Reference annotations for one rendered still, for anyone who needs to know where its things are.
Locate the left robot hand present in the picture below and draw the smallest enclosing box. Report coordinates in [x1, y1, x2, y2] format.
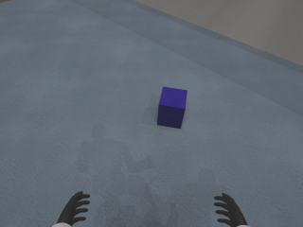
[57, 191, 90, 226]

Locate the carton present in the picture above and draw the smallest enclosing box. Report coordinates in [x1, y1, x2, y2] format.
[157, 86, 187, 129]

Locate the right robot hand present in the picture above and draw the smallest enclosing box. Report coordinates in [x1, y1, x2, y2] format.
[214, 193, 248, 227]

